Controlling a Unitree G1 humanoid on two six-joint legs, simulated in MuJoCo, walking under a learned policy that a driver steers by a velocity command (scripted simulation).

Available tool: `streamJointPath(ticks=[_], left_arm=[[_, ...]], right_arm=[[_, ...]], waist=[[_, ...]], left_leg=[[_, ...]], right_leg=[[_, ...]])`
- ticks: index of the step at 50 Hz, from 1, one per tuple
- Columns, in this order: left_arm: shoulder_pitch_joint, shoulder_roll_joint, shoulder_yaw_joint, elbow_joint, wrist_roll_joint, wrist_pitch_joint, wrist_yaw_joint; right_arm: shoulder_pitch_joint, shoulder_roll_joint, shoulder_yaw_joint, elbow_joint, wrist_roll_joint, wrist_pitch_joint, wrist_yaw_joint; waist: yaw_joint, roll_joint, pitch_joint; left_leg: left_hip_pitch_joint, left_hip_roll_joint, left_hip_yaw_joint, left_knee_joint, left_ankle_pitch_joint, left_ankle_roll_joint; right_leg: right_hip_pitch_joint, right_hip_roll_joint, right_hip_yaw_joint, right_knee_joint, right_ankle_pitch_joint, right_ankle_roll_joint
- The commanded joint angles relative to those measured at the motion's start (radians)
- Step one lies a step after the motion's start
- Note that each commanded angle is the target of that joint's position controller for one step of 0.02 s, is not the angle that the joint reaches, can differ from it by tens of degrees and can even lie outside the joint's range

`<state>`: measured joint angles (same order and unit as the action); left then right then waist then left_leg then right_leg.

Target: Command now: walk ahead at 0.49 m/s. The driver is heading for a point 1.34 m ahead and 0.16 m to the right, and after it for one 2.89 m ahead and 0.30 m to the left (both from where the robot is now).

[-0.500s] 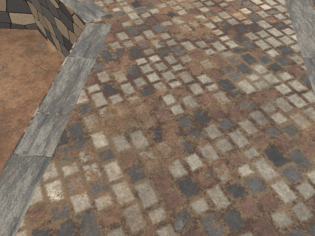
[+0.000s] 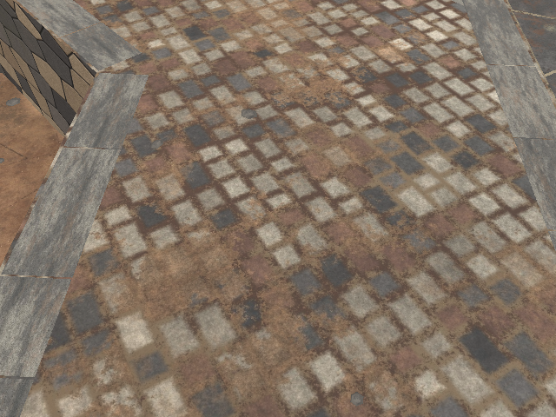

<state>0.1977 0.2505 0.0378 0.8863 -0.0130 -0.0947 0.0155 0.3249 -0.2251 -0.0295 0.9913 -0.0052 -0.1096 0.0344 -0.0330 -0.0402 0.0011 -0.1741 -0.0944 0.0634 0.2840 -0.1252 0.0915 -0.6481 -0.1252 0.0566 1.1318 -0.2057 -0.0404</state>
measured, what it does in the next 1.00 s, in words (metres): walks ahead: right foot, then left foot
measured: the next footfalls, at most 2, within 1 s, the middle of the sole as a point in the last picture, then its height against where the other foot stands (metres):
right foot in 0.30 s outside the picture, level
left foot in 0.86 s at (249, 367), level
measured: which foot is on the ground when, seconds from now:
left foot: down 0.00-0.32, up 0.34-0.84, down 0.86-1.00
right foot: up 0.00-0.28, down 0.30-0.86, up 0.88-1.00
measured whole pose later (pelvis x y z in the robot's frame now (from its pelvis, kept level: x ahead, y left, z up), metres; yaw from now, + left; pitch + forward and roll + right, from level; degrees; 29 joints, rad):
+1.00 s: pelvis +0.55 -0.01 -0.01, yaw +0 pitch +2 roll +0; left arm 0.31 0.25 0.05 0.97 -0.03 -0.09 0.00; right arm 0.16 -0.24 -0.05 0.90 0.00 -0.11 0.03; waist 0.01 -0.02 0.03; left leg -0.35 -0.03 0.07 0.46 -0.14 0.07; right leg -0.39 -0.03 0.04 1.19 -0.37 -0.05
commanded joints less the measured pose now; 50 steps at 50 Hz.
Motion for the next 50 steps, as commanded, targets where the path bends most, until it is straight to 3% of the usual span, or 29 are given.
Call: streamJointPath(ticks=[1,6,9,11,13,14,15,16,17,18,19,20,22,23,25,28,32,38,40,41,42,43,44,45,46,47,48,49,50], left_arm=[[0.032,0.041,0.012,-0.043,0.012,0.005,0.006],[-0.157,0.029,0.005,-0.091,0.000,-0.006,-0.010],[-0.237,0.035,0.001,-0.123,-0.009,-0.010,-0.028],[-0.255,0.048,0.004,-0.140,-0.010,-0.018,-0.041],[-0.192,0.077,0.015,-0.133,-0.009,-0.027,-0.048],[-0.087,0.106,0.034,-0.103,-0.007,-0.030,-0.046],[0.105,0.167,0.062,-0.048,-0.005,-0.032,-0.039],[0.271,0.282,0.089,-0.021,0.016,-0.028,-0.033],[0.309,0.250,0.081,-0.005,0.012,-0.022,-0.039],[0.238,0.172,0.056,-0.018,0.006,-0.025,-0.041],[0.144,0.130,0.042,-0.041,0.006,-0.023,-0.040],[0.066,0.102,0.031,-0.054,0.009,-0.022,-0.044],[0.022,0.064,0.020,-0.049,0.018,-0.025,-0.052],[0.037,0.067,0.022,-0.037,0.018,-0.028,-0.054],[0.075,0.095,0.029,-0.013,0.018,-0.031,-0.047],[0.127,0.112,0.033,0.012,0.017,-0.023,-0.029],[0.181,0.125,0.033,0.036,0.007,-0.014,-0.015],[0.257,0.138,0.042,0.089,-0.003,0.008,-0.006],[0.242,0.150,0.049,0.091,-0.005,0.017,-0.002],[0.223,0.159,0.052,0.087,-0.004,0.020,-0.001],[0.199,0.160,0.051,0.082,-0.003,0.026,-0.001],[0.188,0.137,0.041,0.073,0.004,0.029,-0.001],[0.208,0.102,0.024,0.046,0.026,0.026,-0.001],[0.335,-0.035,-0.011,0.056,0.009,0.000,-0.016],[0.256,0.084,0.014,0.060,-0.017,-0.023,-0.019],[0.163,0.128,0.027,0.032,-0.038,-0.034,-0.020],[0.119,0.124,0.029,0.026,-0.035,-0.031,-0.011],[0.103,0.112,0.037,0.026,-0.022,-0.020,-0.003],[0.129,0.093,0.040,0.031,-0.019,-0.004,-0.003]], right_arm=[[-0.038,-0.133,-0.022,-0.056,0.001,-0.016,-0.020],[0.059,-0.165,-0.027,-0.032,0.020,-0.001,-0.034],[0.108,-0.167,-0.029,-0.010,0.025,0.011,-0.035],[0.115,-0.174,-0.034,-0.003,0.026,0.021,-0.037],[0.091,-0.189,-0.039,-0.005,0.026,0.032,-0.039],[0.069,-0.184,-0.037,-0.012,0.023,0.037,-0.039],[0.058,-0.151,-0.024,-0.026,0.012,0.038,-0.039],[0.128,-0.061,0.007,-0.055,0.000,0.023,-0.034],[0.167,-0.027,0.020,-0.042,0.018,-0.003,-0.028],[0.092,-0.143,-0.009,-0.055,0.041,-0.021,-0.024],[0.011,-0.166,-0.015,-0.080,0.050,-0.027,-0.024],[-0.028,-0.153,-0.018,-0.086,0.039,-0.023,-0.030],[-0.014,-0.119,-0.025,-0.082,0.022,0.005,-0.036],[0.003,-0.095,-0.023,-0.076,0.021,0.017,-0.037],[-0.020,-0.089,-0.026,-0.088,0.017,0.029,-0.040],[-0.138,-0.087,-0.030,-0.129,0.009,0.030,-0.040],[-0.280,-0.066,-0.023,-0.168,0.014,0.022,-0.029],[-0.423,-0.074,-0.017,-0.226,0.026,0.008,0.001],[-0.403,-0.091,-0.022,-0.230,0.027,0.001,0.011],[-0.355,-0.110,-0.031,-0.219,0.026,-0.002,0.011],[-0.252,-0.138,-0.049,-0.190,0.024,-0.003,0.008],[-0.071,-0.189,-0.075,-0.133,0.023,-0.002,0.001],[0.112,-0.275,-0.095,-0.099,0.011,0.003,-0.011],[0.132,-0.301,-0.095,-0.086,0.004,0.005,-0.001],[0.091,-0.206,-0.071,-0.094,0.016,0.002,0.000],[0.001,-0.162,-0.059,-0.114,0.018,-0.001,-0.005],[-0.084,-0.139,-0.050,-0.131,0.012,-0.004,-0.005],[-0.127,-0.109,-0.043,-0.133,0.004,-0.008,-0.002],[-0.136,-0.089,-0.037,-0.124,-0.007,-0.013,-0.001]], waist=[[0.046,0.075,0.053],[-0.023,0.083,0.057],[-0.050,0.092,0.078],[-0.043,0.099,0.081],[0.004,0.118,0.049],[0.064,0.116,-0.010],[0.140,0.084,-0.134],[0.153,-0.116,-0.305],[0.141,-0.261,-0.392],[0.137,-0.163,-0.268],[0.111,-0.099,-0.167],[0.078,-0.023,-0.097],[0.026,-0.037,-0.044],[0.016,-0.037,-0.036],[0.007,-0.023,-0.011],[0.030,-0.010,0.019],[0.072,-0.018,0.049],[0.102,-0.021,0.098],[0.077,-0.033,0.078],[0.046,-0.049,0.046],[-0.012,-0.055,-0.017],[-0.088,-0.034,-0.127],[-0.128,0.125,-0.283],[-0.048,0.375,-0.397],[-0.077,0.246,-0.316],[-0.062,0.186,-0.178],[-0.024,0.083,-0.113],[0.003,0.072,-0.062],[0.032,0.103,-0.053]], left_leg=[[-0.091,0.285,-0.219,-0.202,0.068,0.173],[0.013,0.271,-0.162,-0.179,0.075,0.123],[0.109,0.308,-0.173,-0.137,0.057,0.118],[0.170,0.339,-0.188,-0.094,0.069,0.107],[0.193,0.349,-0.189,-0.015,0.194,0.088],[0.180,0.312,-0.155,0.108,0.360,0.066],[0.080,0.250,-0.103,0.341,0.407,0.035],[-0.279,0.123,-0.021,0.747,0.100,-0.034],[-0.518,0.030,-0.117,0.968,-0.418,-0.051],[-0.613,0.098,-0.187,1.062,-0.385,-0.028],[-0.617,0.153,-0.160,1.047,-0.290,-0.014],[-0.573,0.194,-0.138,0.985,-0.208,-0.020],[-0.468,0.236,-0.137,0.885,-0.126,-0.030],[-0.445,0.235,-0.127,0.866,-0.109,-0.037],[-0.481,0.240,-0.120,0.810,-0.055,-0.052],[-0.567,0.241,-0.116,0.648,0.076,-0.071],[-0.528,0.209,-0.083,0.416,0.231,-0.071],[-0.553,0.183,-0.076,0.265,0.158,-0.039],[-0.486,0.164,-0.061,0.237,0.086,-0.016],[-0.393,0.137,-0.038,0.229,0.055,-0.001],[-0.239,0.099,-0.005,0.215,0.052,0.019],[0.017,0.103,-0.017,0.227,0.077,0.051],[0.331,0.322,-0.287,0.234,0.083,0.120],[0.597,0.501,-0.766,0.074,-0.114,0.273],[0.533,0.463,-0.757,0.022,-0.202,0.224],[0.387,0.442,-0.585,0.008,-0.145,0.174],[0.231,0.410,-0.462,-0.021,-0.040,0.145],[0.119,0.375,-0.370,-0.055,0.019,0.128],[0.055,0.352,-0.308,-0.087,0.042,0.112]], right_leg=[[-0.032,-0.043,0.003,-0.144,0.152,0.027],[0.007,0.012,-0.042,-0.463,0.308,0.038],[-0.002,0.028,-0.046,-0.550,0.261,0.030],[0.008,0.037,-0.045,-0.594,0.188,0.005],[0.119,0.066,-0.068,-0.634,0.119,-0.025],[0.264,0.100,-0.095,-0.657,0.107,-0.047],[0.528,0.069,-0.057,-0.641,0.129,-0.089],[0.935,-0.188,0.311,-0.654,0.094,-0.220],[1.070,-0.295,0.674,-0.815,-0.030,-0.308],[0.968,-0.262,0.588,-0.834,-0.066,-0.256],[0.826,-0.224,0.430,-0.845,-0.003,-0.217],[0.683,-0.178,0.319,-0.884,0.082,-0.198],[0.532,-0.112,0.195,-0.949,0.154,-0.173],[0.502,-0.099,0.161,-0.968,0.198,-0.179],[0.491,-0.093,0.110,-0.990,0.286,-0.192],[0.530,-0.090,0.069,-1.007,0.331,-0.186],[0.548,-0.065,0.011,-1.027,0.273,-0.157],[0.719,-0.132,0.017,-0.965,0.276,-0.147],[0.751,-0.147,0.016,-0.913,0.367,-0.132],[0.751,-0.141,0.007,-0.859,0.504,-0.121],[0.731,-0.111,-0.021,-0.741,0.668,-0.103],[0.633,-0.054,-0.060,-0.531,0.687,-0.073],[0.395,0.027,-0.108,-0.180,0.323,-0.036],[0.031,0.201,-0.020,0.109,-0.358,0.010],[-0.076,0.141,0.083,0.215,-0.360,-0.011],[-0.119,0.093,0.065,0.212,-0.263,-0.028],[-0.063,0.037,0.042,0.163,-0.163,-0.026],[-0.019,0.009,0.040,0.106,-0.109,-0.022],[0.043,-0.016,0.052,0.073,-0.071,-0.023]])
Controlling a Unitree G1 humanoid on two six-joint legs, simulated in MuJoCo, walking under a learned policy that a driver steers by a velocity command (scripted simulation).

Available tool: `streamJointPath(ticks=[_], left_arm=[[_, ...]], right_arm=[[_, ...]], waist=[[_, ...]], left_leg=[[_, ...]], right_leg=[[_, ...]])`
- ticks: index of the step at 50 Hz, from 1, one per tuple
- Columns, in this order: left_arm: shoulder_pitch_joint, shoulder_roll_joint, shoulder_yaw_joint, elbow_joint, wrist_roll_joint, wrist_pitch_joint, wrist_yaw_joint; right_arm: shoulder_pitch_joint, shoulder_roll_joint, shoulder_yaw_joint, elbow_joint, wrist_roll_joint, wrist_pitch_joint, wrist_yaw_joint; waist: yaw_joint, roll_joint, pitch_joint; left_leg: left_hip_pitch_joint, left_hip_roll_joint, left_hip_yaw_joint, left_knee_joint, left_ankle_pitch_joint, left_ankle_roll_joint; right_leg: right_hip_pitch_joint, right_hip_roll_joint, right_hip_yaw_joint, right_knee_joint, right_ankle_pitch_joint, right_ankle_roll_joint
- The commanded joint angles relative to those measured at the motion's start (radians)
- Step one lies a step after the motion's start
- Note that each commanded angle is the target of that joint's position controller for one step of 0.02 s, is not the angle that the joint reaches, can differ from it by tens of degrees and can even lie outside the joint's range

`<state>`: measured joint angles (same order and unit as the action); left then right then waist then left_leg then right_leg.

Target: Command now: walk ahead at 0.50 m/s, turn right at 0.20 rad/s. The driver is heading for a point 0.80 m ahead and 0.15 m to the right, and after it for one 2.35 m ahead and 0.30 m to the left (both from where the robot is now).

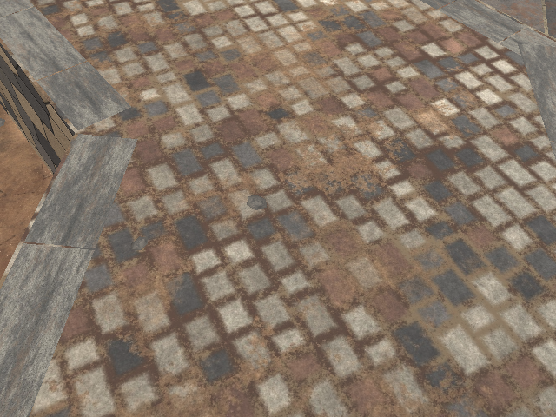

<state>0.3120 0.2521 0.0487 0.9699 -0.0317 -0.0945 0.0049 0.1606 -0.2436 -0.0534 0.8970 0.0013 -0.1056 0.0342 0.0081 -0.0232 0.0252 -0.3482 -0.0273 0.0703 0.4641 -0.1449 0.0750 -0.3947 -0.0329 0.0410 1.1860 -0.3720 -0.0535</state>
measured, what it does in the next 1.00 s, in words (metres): walks ahead, turning right: right foot, then left foot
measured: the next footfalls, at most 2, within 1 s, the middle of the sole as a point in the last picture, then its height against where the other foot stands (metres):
right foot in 0.46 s outside the picture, level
left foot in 1.00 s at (311, 312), level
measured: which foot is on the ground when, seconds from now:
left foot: down 0.00-0.46, up 0.48-0.98, down 1.00-1.00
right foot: up 0.00-0.44, down 0.46-1.00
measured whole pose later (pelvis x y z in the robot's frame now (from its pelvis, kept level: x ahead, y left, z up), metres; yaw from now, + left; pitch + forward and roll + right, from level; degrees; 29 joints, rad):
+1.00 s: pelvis +0.56 -0.11 -0.02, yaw -15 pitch +3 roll -1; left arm 0.34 0.29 0.07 0.86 0.00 -0.05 0.02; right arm 0.07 -0.26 -0.04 0.78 0.01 -0.10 0.06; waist 0.04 0.01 0.01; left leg -0.52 -0.01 0.04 0.54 -0.06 0.10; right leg 0.05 0.04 -0.03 0.43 -0.48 -0.04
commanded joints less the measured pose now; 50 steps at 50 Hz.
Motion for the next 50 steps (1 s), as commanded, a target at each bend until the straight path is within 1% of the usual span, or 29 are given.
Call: streamJointPath(ticks=[1,2,5,8,11,14,17,18,20,21,22,23,24,25,26,27,28,29,31,32,34,37,40,44,46,47,48,49,50], left_arm=[[0.035,0.066,0.028,-0.047,0.000,0.011,0.008],[0.046,0.042,0.025,-0.047,-0.004,0.022,0.009],[-0.031,0.057,0.036,-0.075,0.001,0.038,0.013],[-0.095,0.049,0.039,-0.100,0.009,0.031,0.003],[-0.189,0.032,0.030,-0.135,0.013,0.027,-0.015],[-0.285,0.014,0.018,-0.184,0.014,0.028,-0.033],[-0.345,0.013,0.014,-0.238,0.011,0.029,-0.055],[-0.342,0.019,0.017,-0.251,0.009,0.029,-0.062],[-0.285,0.054,0.034,-0.262,0.009,0.034,-0.070],[-0.192,0.088,0.052,-0.248,0.006,0.036,-0.071],[-0.033,0.144,0.083,-0.212,0.004,0.037,-0.063],[0.119,0.240,0.117,-0.182,0.010,0.046,-0.038],[0.068,0.313,0.124,-0.212,0.005,0.039,-0.033],[0.113,0.231,0.097,-0.209,0.020,0.035,-0.033],[0.077,0.171,0.082,-0.212,0.027,0.026,-0.030],[0.000,0.138,0.071,-0.225,0.020,0.019,-0.034],[-0.065,0.102,0.059,-0.242,0.018,0.016,-0.034],[-0.097,0.093,0.053,-0.258,0.025,0.015,-0.030],[-0.096,0.121,0.058,-0.264,0.020,0.013,-0.021],[-0.086,0.132,0.059,-0.261,0.024,0.011,-0.015],[-0.052,0.136,0.058,-0.245,0.026,0.008,-0.003],[-0.007,0.136,0.053,-0.221,0.025,0.007,0.000],[0.027,0.149,0.052,-0.194,0.028,0.000,-0.004],[0.056,0.159,0.055,-0.158,0.031,0.010,0.001],[0.040,0.169,0.057,-0.155,0.030,0.020,0.008],[0.018,0.180,0.059,-0.162,0.031,0.024,0.012],[0.001,0.191,0.061,-0.167,0.032,0.030,0.015],[-0.021,0.190,0.057,-0.176,0.031,0.038,0.019],[-0.021,0.175,0.046,-0.199,0.040,0.035,0.026]], right_arm=[[0.039,-0.062,-0.013,-0.018,-0.018,-0.019,0.000],[0.052,-0.089,-0.020,-0.003,-0.020,-0.022,-0.005],[0.080,-0.108,-0.027,0.017,-0.020,-0.025,-0.023],[0.102,-0.118,-0.027,0.027,-0.021,-0.020,-0.038],[0.118,-0.126,-0.025,0.033,-0.015,-0.015,-0.049],[0.180,-0.137,-0.028,0.058,-0.008,0.000,-0.055],[0.206,-0.154,-0.035,0.067,0.001,0.025,-0.058],[0.191,-0.164,-0.038,0.061,0.004,0.032,-0.060],[0.161,-0.195,-0.047,0.044,0.008,0.044,-0.069],[0.144,-0.208,-0.051,0.035,0.008,0.052,-0.073],[0.118,-0.211,-0.049,0.024,0.013,0.055,-0.075],[0.123,-0.189,-0.039,-0.002,0.001,0.043,-0.073],[0.204,-0.037,0.006,-0.051,-0.014,0.005,-0.049],[0.102,-0.123,-0.010,-0.073,0.022,-0.047,-0.028],[0.022,-0.147,-0.017,-0.103,0.052,-0.065,-0.021],[0.011,-0.136,-0.015,-0.102,0.040,-0.068,-0.026],[0.011,-0.149,-0.027,-0.092,0.014,-0.057,-0.035],[0.032,-0.149,-0.033,-0.092,0.006,-0.040,-0.035],[0.044,-0.127,-0.035,-0.106,-0.008,-0.015,-0.038],[0.040,-0.114,-0.031,-0.106,-0.011,-0.006,-0.039],[-0.013,-0.093,-0.022,-0.116,-0.014,0.002,-0.040],[-0.103,-0.075,-0.010,-0.131,-0.002,0.000,-0.032],[-0.178,-0.083,-0.005,-0.152,0.014,-0.002,-0.020],[-0.237,-0.098,-0.002,-0.193,0.021,-0.009,0.008],[-0.217,-0.104,-0.003,-0.201,0.023,-0.011,0.024],[-0.176,-0.118,-0.009,-0.195,0.021,-0.009,0.027],[-0.104,-0.141,-0.022,-0.180,0.017,-0.005,0.025],[0.033,-0.175,-0.043,-0.144,0.014,-0.001,0.021],[0.191,-0.238,-0.065,-0.119,0.008,0.004,0.011]], waist=[[-0.001,0.095,-0.069],[0.010,0.113,-0.053],[0.002,0.076,0.000],[-0.012,0.068,0.009],[-0.042,0.067,0.031],[-0.079,0.054,0.066],[-0.087,0.057,0.080],[-0.072,0.068,0.072],[-0.021,0.118,0.007],[0.035,0.135,-0.048],[0.122,0.118,-0.130],[0.175,-0.007,-0.227],[0.051,-0.244,-0.325],[0.119,-0.130,-0.391],[0.114,-0.089,-0.265],[0.056,0.025,-0.164],[0.020,0.046,-0.123],[-0.012,0.034,-0.098],[-0.036,0.026,-0.075],[-0.039,0.017,-0.068],[-0.015,-0.009,-0.048],[0.035,-0.040,-0.030],[0.074,-0.047,0.000],[0.085,-0.035,0.036],[0.063,-0.045,0.020],[0.037,-0.060,-0.014],[-0.003,-0.073,-0.071],[-0.077,-0.052,-0.146],[-0.139,0.023,-0.245]], left_leg=[[0.196,0.265,-0.264,-0.293,0.082,0.126],[0.162,0.279,-0.242,-0.321,0.089,0.148],[0.179,0.266,-0.143,-0.349,0.159,0.132],[0.228,0.256,-0.060,-0.351,0.229,0.105],[0.253,0.245,0.018,-0.362,0.242,0.079],[0.364,0.278,0.054,-0.336,0.287,0.075],[0.477,0.317,0.082,-0.265,0.403,0.070],[0.487,0.321,0.100,-0.225,0.513,0.061],[0.490,0.319,0.132,-0.086,0.854,0.040],[0.470,0.310,0.143,0.053,0.977,0.028],[0.385,0.273,0.160,0.263,0.935,-0.001],[0.125,0.219,0.162,0.585,0.575,-0.045],[-0.327,-0.026,0.037,0.965,-0.372,-0.106],[-0.435,0.006,-0.180,1.024,-0.388,-0.070],[-0.485,0.057,-0.177,0.981,-0.317,-0.041],[-0.441,0.105,-0.170,0.866,-0.245,-0.037],[-0.370,0.136,-0.161,0.771,-0.214,-0.045],[-0.304,0.152,-0.162,0.729,-0.194,-0.056],[-0.262,0.152,-0.144,0.636,-0.168,-0.091],[-0.266,0.153,-0.129,0.585,-0.124,-0.106],[-0.279,0.155,-0.106,0.448,0.009,-0.122],[-0.247,0.137,-0.084,0.246,0.229,-0.102],[-0.258,0.121,-0.078,0.148,0.315,-0.074],[-0.383,0.105,-0.088,0.098,0.189,-0.024],[-0.357,0.079,-0.073,0.086,0.100,0.005],[-0.280,0.049,-0.046,0.086,0.060,0.021],[-0.164,0.010,-0.011,0.090,0.035,0.039],[0.023,-0.030,0.011,0.051,0.076,0.066],[0.307,0.090,-0.174,0.057,0.130,0.126]], right_leg=[[-0.181,-0.112,0.066,-0.001,0.112,-0.011],[-0.182,-0.114,0.065,-0.015,0.119,-0.002],[-0.294,-0.106,0.095,-0.106,0.237,0.013],[-0.343,-0.085,0.096,-0.250,0.391,0.019],[-0.319,-0.074,0.029,-0.399,0.490,0.015],[-0.366,-0.069,-0.013,-0.488,0.472,0.004],[-0.398,-0.053,-0.066,-0.534,0.361,-0.016],[-0.361,-0.036,-0.092,-0.548,0.313,-0.030],[-0.209,0.031,-0.160,-0.544,0.214,-0.066],[-0.081,0.072,-0.180,-0.550,0.180,-0.092],[0.152,0.107,-0.169,-0.633,0.247,-0.131],[0.462,-0.038,0.080,-0.674,0.247,-0.196],[0.788,-0.300,0.690,-0.804,0.162,-0.408],[0.817,-0.309,0.761,-0.893,0.143,-0.391],[0.721,-0.269,0.590,-0.884,0.203,-0.335],[0.547,-0.219,0.457,-0.894,0.305,-0.294],[0.418,-0.181,0.368,-0.907,0.384,-0.263],[0.323,-0.158,0.333,-0.932,0.421,-0.258],[0.223,-0.138,0.298,-0.962,0.476,-0.263],[0.203,-0.135,0.253,-0.974,0.516,-0.261],[0.187,-0.114,0.176,-0.992,0.565,-0.238],[0.197,-0.078,0.091,-0.996,0.518,-0.179],[0.264,-0.116,0.090,-1.014,0.414,-0.162],[0.467,-0.193,0.079,-0.962,0.507,-0.145],[0.519,-0.209,0.047,-0.906,0.666,-0.123],[0.521,-0.201,0.022,-0.853,0.832,-0.108],[0.517,-0.187,-0.002,-0.763,1.012,-0.094],[0.473,-0.144,-0.047,-0.587,1.104,-0.067],[0.269,-0.108,-0.077,-0.312,0.887,-0.029]])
